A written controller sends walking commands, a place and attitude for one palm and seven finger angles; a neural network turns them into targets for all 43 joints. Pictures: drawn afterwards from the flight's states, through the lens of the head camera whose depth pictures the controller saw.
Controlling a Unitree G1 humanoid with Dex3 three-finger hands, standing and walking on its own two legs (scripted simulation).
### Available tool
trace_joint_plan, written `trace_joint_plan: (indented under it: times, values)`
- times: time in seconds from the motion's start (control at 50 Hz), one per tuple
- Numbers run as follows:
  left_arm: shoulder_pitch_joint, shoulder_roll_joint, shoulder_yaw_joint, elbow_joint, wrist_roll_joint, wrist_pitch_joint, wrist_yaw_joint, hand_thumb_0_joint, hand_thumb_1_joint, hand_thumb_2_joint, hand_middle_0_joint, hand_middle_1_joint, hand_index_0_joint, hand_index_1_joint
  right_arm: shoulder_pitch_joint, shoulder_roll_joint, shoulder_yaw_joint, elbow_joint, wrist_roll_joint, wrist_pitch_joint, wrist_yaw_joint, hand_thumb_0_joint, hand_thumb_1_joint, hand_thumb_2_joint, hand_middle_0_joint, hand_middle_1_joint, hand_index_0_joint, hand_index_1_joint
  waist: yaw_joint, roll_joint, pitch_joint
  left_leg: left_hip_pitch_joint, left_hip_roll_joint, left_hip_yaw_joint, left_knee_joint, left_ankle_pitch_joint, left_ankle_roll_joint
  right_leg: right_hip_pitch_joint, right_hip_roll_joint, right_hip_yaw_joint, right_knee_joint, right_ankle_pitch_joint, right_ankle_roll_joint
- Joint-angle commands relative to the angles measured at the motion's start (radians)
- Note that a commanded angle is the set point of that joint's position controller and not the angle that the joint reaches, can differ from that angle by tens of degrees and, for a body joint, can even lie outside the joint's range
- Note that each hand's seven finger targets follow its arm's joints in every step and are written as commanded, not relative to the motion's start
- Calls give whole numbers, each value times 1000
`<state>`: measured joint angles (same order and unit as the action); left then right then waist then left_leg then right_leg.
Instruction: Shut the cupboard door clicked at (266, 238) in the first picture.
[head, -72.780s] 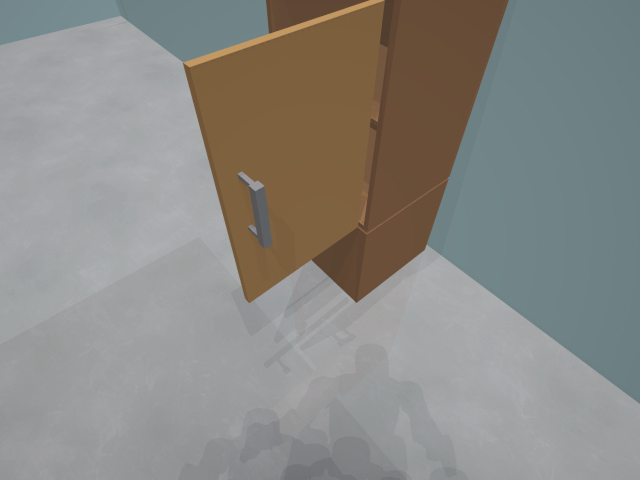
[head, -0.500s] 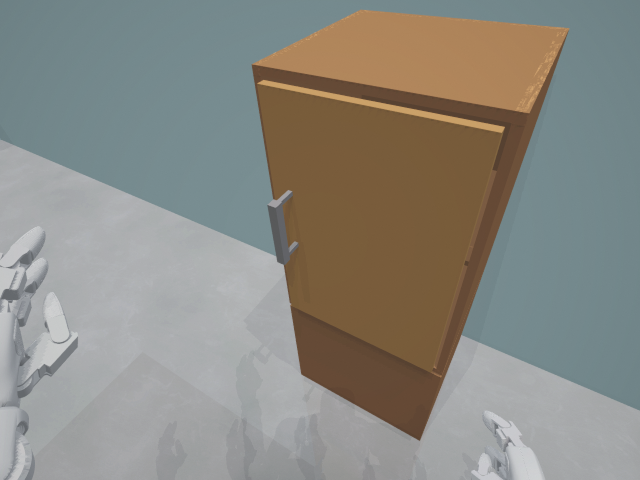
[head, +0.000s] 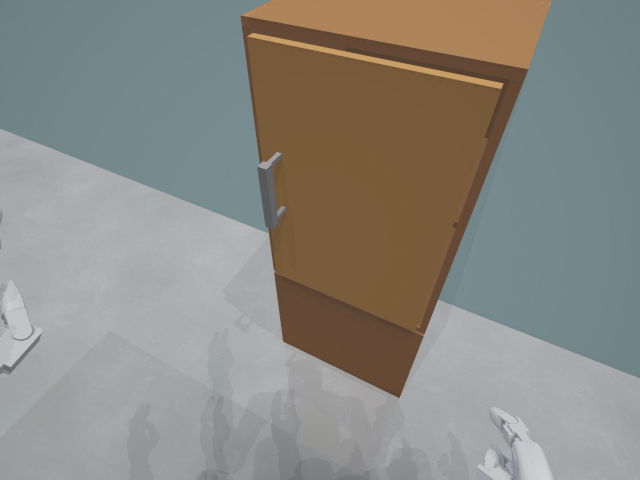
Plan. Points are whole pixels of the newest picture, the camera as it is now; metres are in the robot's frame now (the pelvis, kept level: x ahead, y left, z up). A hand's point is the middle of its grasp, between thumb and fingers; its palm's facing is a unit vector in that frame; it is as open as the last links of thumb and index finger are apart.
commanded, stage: step back with the hand held close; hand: left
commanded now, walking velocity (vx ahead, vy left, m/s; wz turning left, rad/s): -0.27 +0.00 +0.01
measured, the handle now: (273, 191) +0.64 +0.14 -0.02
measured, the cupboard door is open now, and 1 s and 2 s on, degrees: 0 0 0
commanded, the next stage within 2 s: stop stepping back and stand still in 1.14 s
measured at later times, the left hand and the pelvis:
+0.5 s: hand (11, 386) +0.15 +0.26 +0.18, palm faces +0.50 -0.74 -0.45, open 7.4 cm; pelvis -0.05 -0.01 -0.01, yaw +1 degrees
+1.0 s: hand out of the picture +0.02 +0.27 +0.20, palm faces +0.63 -0.65 -0.43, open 7.4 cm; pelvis -0.14 -0.03 -0.02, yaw +12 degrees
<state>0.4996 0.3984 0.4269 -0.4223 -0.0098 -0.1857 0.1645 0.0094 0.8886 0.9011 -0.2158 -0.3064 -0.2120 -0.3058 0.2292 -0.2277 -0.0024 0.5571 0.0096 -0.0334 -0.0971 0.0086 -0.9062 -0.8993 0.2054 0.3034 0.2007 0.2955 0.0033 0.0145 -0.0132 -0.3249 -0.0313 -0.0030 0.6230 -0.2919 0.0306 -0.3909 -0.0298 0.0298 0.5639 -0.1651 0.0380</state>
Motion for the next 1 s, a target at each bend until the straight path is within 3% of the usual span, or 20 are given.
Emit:
trace_joint_plan:
  times: [0.0,0.2,0.36,0.42,0.48,0.54,0.58,0.62,0.66,0.7,0.74,0.78,0.8,0.84,0.86,0.88,0.9,0.94,0.96,0.98]
  values:
    - [-76,222,155,-213,8,-80,26,0,900,900,-200,-300,-200,-300,-94,-147,-54,-153,-2,-61,-10,0,-900,-900,200,300,200,300,-7,10,-35,-393,99,-96,-218,-333,54,308,-33,102,-37,-49,-45]
    - [-115,210,157,-246,25,-113,33,0,900,900,-200,-300,-200,-300,-70,-152,-54,-143,-6,-101,-7,0,-900,-900,200,300,200,300,-10,83,-34,-536,127,-117,-246,-439,72,392,6,85,88,-8,-34]
    - [-78,214,157,-251,9,-118,36,0,900,900,-200,-300,-200,-300,-59,-131,-54,-125,-11,-97,13,0,-900,-900,200,300,200,300,-11,-42,-52,-382,66,-63,-82,-325,26,186,-91,191,-86,-134,-83]
    - [-44,220,166,-254,2,-119,42,0,900,900,-200,-300,-200,-300,-62,-123,-52,-121,-11,-83,17,0,-900,-900,200,300,200,300,-14,-44,-77,-330,69,-73,-96,-289,24,149,-97,169,-109,-168,-82]
    - [-32,219,179,-272,5,-122,46,0,900,900,-200,-300,-200,-300,-65,-140,-58,-129,-6,-78,11,0,-900,-900,200,300,200,300,-18,48,-93,-437,116,-114,-207,-390,54,249,-26,99,3,-140,-46]
    - [-32,221,208,-288,21,-132,46,0,900,900,-200,-300,-200,-300,-80,-143,-62,-138,-6,-98,-2,0,-900,-900,200,300,200,300,-5,171,-112,-633,224,-195,-328,-443,105,459,65,24,280,93,-14]
    - [-8,229,232,-265,28,-138,34,0,900,900,-200,-300,-200,-300,-94,-149,-79,-146,-2,-114,-1,0,-900,-900,200,300,200,300,2,144,-105,-693,237,-164,-278,-514,115,501,71,76,300,103,-15]
    - [31,228,229,-248,18,-140,26,0,900,900,-200,-300,-200,-300,-76,-131,-77,-145,0,-124,-2,0,-900,-900,200,300,200,300,-13,57,-86,-539,168,-79,-175,-425,66,339,25,141,190,216,-44]
    - [-16,213,200,-267,9,-132,22,0,900,900,-200,-300,-200,-300,-65,-124,-75,-129,-5,-121,6,0,-900,-900,200,300,200,300,-19,-24,-61,-464,107,-15,-52,-457,33,183,-51,251,47,54,-74]
    - [-94,232,183,-315,1,-122,28,0,900,900,-200,-300,-200,-300,-65,-115,-73,-99,-20,-115,17,0,-900,-900,200,300,200,300,-26,-104,-55,-259,56,6,64,-341,-3,-43,-137,345,-131,-107,-117]
    - [-126,221,142,-326,-7,-115,33,0,900,900,-200,-300,-200,-300,-56,-93,-61,-77,-17,-101,24,0,-900,-900,200,300,200,300,-39,-155,-75,-52,38,18,88,-242,-18,-219,-145,278,-217,-281,-107]
    - [-147,225,142,-344,-10,-123,36,0,900,900,-200,-300,-200,-300,-46,-105,-63,-78,-11,-91,17,0,-900,-900,200,300,200,300,-50,-63,-74,-20,81,-42,-10,-319,8,-277,-78,181,-168,-405,-67]
    - [-148,230,155,-352,-8,-132,41,0,900,900,-200,-300,-200,-300,-54,-116,-69,-80,-14,-94,7,0,-900,-900,200,300,200,300,-49,60,-68,-98,144,-116,-138,-403,38,-218,-22,127,-57,-402,-46]
    - [-119,203,178,-363,-7,-136,36,0,900,900,-200,-300,-200,-300,-103,-114,-75,-94,-14,-108,-5,0,-900,-900,200,300,200,300,-18,322,-146,-384,382,-306,-427,-522,124,109,135,-43,506,-250,5]
    - [-147,246,206,-411,-19,-138,30,0,900,900,-200,-300,-200,-300,-109,-82,-87,-89,-23,-124,-7,0,-900,-900,200,300,200,300,-8,283,-197,-335,408,-262,-424,-332,115,116,137,-32,662,-304,1]
    - [-169,260,221,-421,-33,-143,32,0,900,900,-200,-300,-200,-300,-124,-79,-99,-80,-15,-142,2,0,-900,-900,200,300,200,300,3,190,-206,-219,400,-178,-357,-188,102,62,117,-15,635,-348,-8]
    - [-102,250,219,-338,-49,-136,37,0,900,900,-200,-300,-200,-300,-143,-86,-109,-71,1,-152,11,0,-900,-900,200,300,200,300,10,183,-222,-130,384,-92,-288,-153,72,42,86,-16,504,-369,-18]
    - [39,190,175,-218,-57,-104,33,0,900,900,-200,-300,-200,-300,-163,-82,-97,-88,15,-142,30,0,-900,-900,200,300,200,300,15,274,-125,-205,346,65,-240,-256,-13,93,30,-47,232,-401,-72]
    - [47,202,168,-197,-58,-104,24,0,900,900,-200,-300,-200,-300,-168,-71,-87,-99,19,-132,32,0,-900,-900,200,300,200,300,15,186,-54,-224,283,119,-104,-285,-55,42,-28,47,29,-417,-111]
    - [21,257,181,-208,-38,-110,22,0,900,900,-200,-300,-200,-300,-169,-59,-85,-99,19,-123,37,0,-900,-900,200,300,200,300,19,-119,27,-139,150,157,261,-248,-110,-230,-203,422,-297,-568,-180]
